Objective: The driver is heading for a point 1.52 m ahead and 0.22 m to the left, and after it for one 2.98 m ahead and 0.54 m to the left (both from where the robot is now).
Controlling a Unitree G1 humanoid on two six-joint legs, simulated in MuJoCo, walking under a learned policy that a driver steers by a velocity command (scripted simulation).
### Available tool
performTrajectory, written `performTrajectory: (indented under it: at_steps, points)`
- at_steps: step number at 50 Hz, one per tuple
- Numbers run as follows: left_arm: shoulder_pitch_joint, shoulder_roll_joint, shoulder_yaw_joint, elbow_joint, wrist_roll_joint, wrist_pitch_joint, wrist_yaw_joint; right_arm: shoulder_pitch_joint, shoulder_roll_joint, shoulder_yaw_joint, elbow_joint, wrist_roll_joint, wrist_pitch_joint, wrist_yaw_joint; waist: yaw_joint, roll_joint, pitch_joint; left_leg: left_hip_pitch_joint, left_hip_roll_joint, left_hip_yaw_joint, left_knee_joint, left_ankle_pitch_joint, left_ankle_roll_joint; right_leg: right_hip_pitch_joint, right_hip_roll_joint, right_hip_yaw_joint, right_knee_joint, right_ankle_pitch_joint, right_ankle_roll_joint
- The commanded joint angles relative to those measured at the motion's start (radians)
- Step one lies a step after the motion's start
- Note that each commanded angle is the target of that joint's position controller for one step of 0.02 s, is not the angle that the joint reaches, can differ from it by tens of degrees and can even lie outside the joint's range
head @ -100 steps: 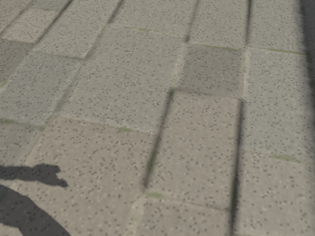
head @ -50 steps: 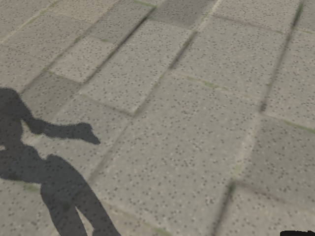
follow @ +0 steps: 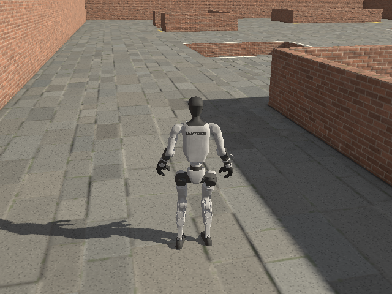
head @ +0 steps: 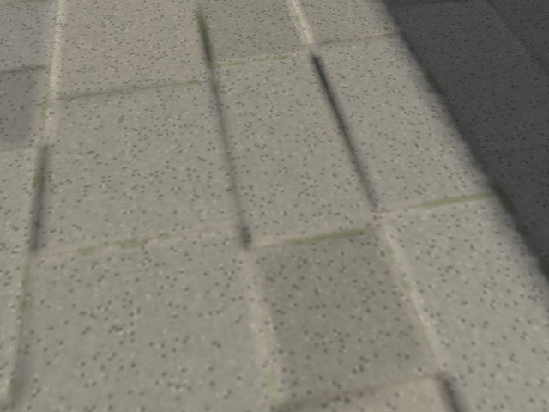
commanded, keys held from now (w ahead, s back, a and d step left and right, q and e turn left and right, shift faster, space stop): e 0.08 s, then no key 0.92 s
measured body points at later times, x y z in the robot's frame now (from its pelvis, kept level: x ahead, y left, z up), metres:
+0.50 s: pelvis +0.00 -0.01 +0.01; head +0.02 -0.02 +0.46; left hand +0.20 +0.22 -0.09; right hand +0.08 -0.29 -0.11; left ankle +0.03 +0.14 -0.73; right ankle -0.03 -0.12 -0.73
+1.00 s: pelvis +0.01 -0.02 +0.01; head +0.02 -0.02 +0.46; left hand +0.16 +0.22 -0.11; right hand +0.04 -0.30 -0.13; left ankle +0.03 +0.14 -0.73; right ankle -0.03 -0.12 -0.73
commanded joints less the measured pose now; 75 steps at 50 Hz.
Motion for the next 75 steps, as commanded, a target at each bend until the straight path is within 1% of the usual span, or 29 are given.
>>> performTrajectory:
  at_steps: [1, 2, 3, 4, 5, 6, 7, 8, 10, 12, 14, 16, 17, 18, 19, 20, 21, 22, 23, 24, 25, 26, 27, 31, 38, 46, 54, 65, 75]
  points:
    - [-0.023, 0.127, 0.035, -0.072, -0.013, -0.005, 0.006, 0.094, -0.134, -0.048, -0.045, -0.007, -0.021, 0.004, -0.052, -0.123, -0.148, 0.215, 0.06, -0.009, -0.245, 0.12, 0.056, 0.05, -0.177, 0.264, -0.068, -0.106, -0.103]
    - [0.032, 0.067, 0.02, -0.066, -0.005, -0.004, 0.005, 0.108, -0.205, -0.063, -0.056, -0.026, -0.014, -0.003, -0.019, 0.084, -0.163, 0.314, 0.29, -0.21, -0.316, 0.156, 0.139, -0.069, -0.069, 0.122, 0.163, -0.359, -0.036]
    - [0.01, 0.111, 0.037, -0.101, -0.014, -0.016, 0.004, 0.08, -0.248, -0.074, -0.052, -0.057, -0.008, 0.0, -0.006, 0.329, -0.086, 0.218, 0.424, -0.435, -0.384, 0.238, 0.284, -0.224, 0.034, -0.039, 0.369, -0.485, 0.011]
    - [0.029, 0.186, 0.061, -0.073, -0.001, -0.022, 0.006, 0.014, -0.19, -0.06, -0.088, -0.054, -0.013, -0.004, -0.001, 0.225, -0.069, 0.192, 0.417, -0.386, -0.374, 0.248, 0.302, -0.217, -0.037, -0.011, 0.54, -0.428, 0.039]
    - [0.044, 0.192, 0.068, -0.044, -0.006, -0.016, 0.006, -0.027, -0.14, -0.047, -0.098, -0.039, -0.014, -0.01, 0.011, 0.163, -0.062, 0.18, 0.351, -0.283, -0.351, 0.254, 0.261, -0.203, -0.039, -0.02, 0.602, -0.366, 0.053]
    - [0.07, 0.158, 0.062, -0.016, -0.003, -0.005, 0.012, -0.047, -0.117, -0.039, -0.106, -0.024, -0.013, -0.014, 0.016, 0.13, -0.061, 0.194, 0.294, -0.206, -0.334, 0.257, 0.231, -0.197, -0.04, -0.03, 0.657, -0.326, 0.074]
    - [0.079, 0.133, 0.055, -0.011, 0.002, 0.003, 0.013, -0.046, -0.106, -0.034, -0.103, -0.009, -0.012, -0.016, 0.008, 0.131, -0.052, 0.209, 0.283, -0.174, -0.327, 0.297, 0.237, -0.213, -0.041, -0.031, 0.707, -0.296, 0.091]
    - [0.074, 0.105, 0.046, -0.01, -0.002, 0.005, 0.011, -0.033, -0.101, -0.029, -0.1, -0.008, -0.008, -0.02, 0.002, 0.128, -0.05, 0.208, 0.263, -0.13, -0.328, 0.336, 0.243, -0.199, -0.04, -0.048, 0.715, -0.284, 0.102]
    - [0.026, 0.076, 0.032, -0.027, -0.011, 0.001, 0.011, 0.004, -0.1, -0.029, -0.09, -0.014, 0.0, -0.022, -0.026, 0.152, -0.057, 0.267, 0.245, -0.084, -0.322, 0.369, 0.255, -0.196, -0.05, -0.08, 0.616, -0.268, 0.117]
    - [-0.011, 0.052, 0.017, -0.037, -0.005, -0.003, 0.009, 0.028, -0.111, -0.032, -0.08, -0.013, 0.006, -0.022, -0.048, 0.175, -0.082, 0.322, 0.25, -0.07, -0.302, 0.397, 0.261, -0.147, -0.079, -0.097, 0.461, -0.281, 0.126]
    - [-0.026, 0.025, 0.001, -0.043, 0.001, -0.005, 0.001, 0.023, -0.133, -0.038, -0.074, -0.008, 0.01, -0.017, -0.056, 0.207, -0.099, 0.3, 0.255, -0.05, -0.291, 0.423, 0.264, -0.024, -0.109, -0.143, 0.295, -0.314, 0.119]
    - [-0.02, 0.043, 0.003, -0.034, -0.005, -0.006, -0.004, 0.045, -0.154, -0.043, -0.061, 0.002, 0.015, -0.01, -0.066, 0.224, -0.1, 0.29, 0.267, -0.064, -0.275, 0.455, 0.271, 0.056, -0.104, -0.185, 0.161, -0.289, 0.109]
    - [0.004, 0.047, 0.005, -0.02, -0.006, -0.007, -0.006, 0.043, -0.155, -0.042, -0.055, 0.01, 0.016, -0.008, -0.053, 0.214, -0.099, 0.283, 0.264, -0.063, -0.256, 0.462, 0.265, 0.104, -0.1, -0.198, 0.058, -0.22, 0.096]
    - [0.039, 0.041, 0.005, 0.001, -0.004, -0.008, -0.009, 0.037, -0.147, -0.037, -0.05, 0.02, 0.016, -0.007, -0.029, 0.198, -0.092, 0.258, 0.253, -0.053, -0.235, 0.465, 0.246, 0.179, -0.093, -0.213, -0.093, -0.1, 0.074]
    - [0.048, 0.052, 0.005, 0.009, 0.002, -0.01, -0.009, 0.075, -0.129, -0.03, -0.031, 0.026, 0.01, -0.006, -0.025, 0.171, -0.087, 0.217, 0.236, -0.044, -0.224, 0.428, 0.202, 0.264, -0.101, -0.189, -0.211, 0.014, 0.043]
    - [0.057, 0.094, 0.009, 0.0, 0.009, -0.009, -0.002, 0.105, -0.104, -0.019, -0.026, 0.007, -0.003, 0.0, -0.04, 0.09, -0.128, 0.141, 0.204, -0.015, -0.185, 0.318, 0.13, 0.393, -0.191, -0.081, -0.19, 0.177, 0.009]
    - [0.028, 0.167, 0.021, -0.009, 0.022, -0.004, 0.006, 0.126, -0.048, 0.0, -0.04, -0.03, -0.022, 0.011, -0.094, -0.133, -0.15, 0.06, 0.104, 0.091, -0.117, 0.101, 0.051, 0.421, -0.318, 0.049, -0.12, 0.356, -0.071]
    - [-0.014, 0.083, -0.001, -0.007, 0.029, -0.012, -0.004, 0.074, -0.049, 0.004, -0.041, -0.034, -0.024, 0.007, -0.066, -0.166, -0.144, 0.142, 0.095, 0.095, -0.163, 0.01, 0.01, 0.282, -0.338, 0.057, -0.133, 0.24, -0.137]
    - [-0.04, 0.041, -0.013, -0.01, 0.033, -0.021, -0.014, 0.036, -0.077, -0.001, -0.039, -0.032, -0.022, 0.005, -0.054, -0.126, -0.111, 0.168, 0.091, 0.098, -0.174, 0.08, -0.005, 0.258, -0.283, 0.024, -0.141, 0.109, -0.111]
    - [-0.028, 0.038, -0.013, 0.003, 0.038, -0.028, -0.016, 0.019, -0.084, -0.003, -0.031, -0.029, -0.02, 0.004, -0.039, -0.117, -0.099, 0.177, 0.085, 0.108, -0.173, 0.124, -0.008, 0.249, -0.244, -0.003, -0.141, 0.043, -0.075]
    - [-0.022, 0.051, -0.013, 0.007, 0.036, -0.035, -0.018, 0.02, -0.092, -0.006, -0.022, -0.025, -0.014, 0.0, -0.034, -0.116, -0.074, 0.179, 0.085, 0.11, -0.171, 0.15, -0.007, 0.231, -0.229, -0.014, -0.143, 0.039, -0.056]
    - [-0.018, 0.056, -0.014, 0.014, 0.032, -0.041, -0.018, 0.032, -0.097, -0.007, -0.018, -0.022, -0.009, -0.001, -0.039, -0.112, -0.053, 0.184, 0.091, 0.102, -0.182, 0.167, -0.005, 0.213, -0.227, -0.013, -0.143, 0.05, -0.049]
    - [-0.008, 0.053, -0.017, 0.021, 0.029, -0.044, -0.018, 0.039, -0.094, -0.006, -0.01, -0.02, -0.008, -0.002, -0.041, -0.102, -0.045, 0.193, 0.092, 0.101, -0.188, 0.173, -0.002, 0.202, -0.221, -0.018, -0.142, 0.051, -0.044]
    - [-0.008, 0.038, -0.024, 0.033, 0.028, -0.045, -0.015, 0.062, -0.084, -0.004, 0.027, -0.018, -0.006, -0.006, -0.043, -0.061, -0.029, 0.215, 0.094, 0.104, -0.202, 0.177, -0.003, 0.186, -0.209, -0.026, -0.144, 0.022, -0.043]
    - [-0.003, 0.03, -0.025, 0.073, 0.024, -0.05, -0.012, 0.076, -0.09, -0.007, 0.082, -0.013, -0.006, -0.019, -0.045, -0.015, -0.035, 0.241, 0.101, 0.104, -0.214, 0.2, -0.011, 0.193, -0.187, -0.048, -0.138, 0.049, -0.037]
    - [0.021, 0.024, -0.023, 0.143, 0.019, -0.051, -0.006, 0.087, -0.092, -0.008, 0.143, -0.009, -0.002, -0.03, -0.045, -0.004, -0.037, 0.251, 0.102, 0.11, -0.218, 0.21, -0.008, 0.204, -0.166, -0.078, -0.128, 0.085, -0.027]
    - [0.045, 0.024, -0.023, 0.225, 0.014, -0.05, 0.003, 0.098, -0.082, -0.007, 0.203, -0.006, 0.003, -0.037, -0.044, -0.002, -0.021, 0.247, 0.096, 0.119, -0.226, 0.206, -0.003, 0.209, -0.151, -0.1, -0.124, 0.092, -0.015]
    - [0.063, 0.018, -0.03, 0.329, 0.01, -0.05, 0.01, 0.121, -0.06, -0.004, 0.27, -0.004, 0.008, -0.044, -0.042, 0.004, -0.003, 0.241, 0.086, 0.129, -0.236, 0.196, 0.003, 0.209, -0.139, -0.119, -0.13, 0.077, -0.007]
    - [0.077, 0.008, -0.039, 0.4, 0.007, -0.049, 0.013, 0.152, -0.037, 0.003, 0.313, -0.003, 0.01, -0.048, -0.038, 0.007, 0.009, 0.236, 0.08, 0.134, -0.239, 0.187, 0.007, 0.203, -0.134, -0.129, -0.137, 0.059, -0.004]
